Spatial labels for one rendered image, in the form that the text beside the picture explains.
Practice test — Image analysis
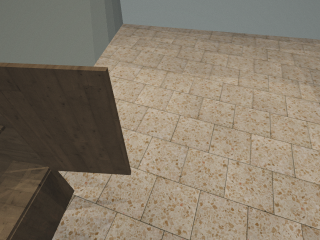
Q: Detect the cupboard door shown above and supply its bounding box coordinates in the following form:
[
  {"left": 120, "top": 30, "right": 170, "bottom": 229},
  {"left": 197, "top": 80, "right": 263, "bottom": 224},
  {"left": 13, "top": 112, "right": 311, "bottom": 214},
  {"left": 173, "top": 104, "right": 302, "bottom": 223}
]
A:
[{"left": 0, "top": 62, "right": 131, "bottom": 175}]

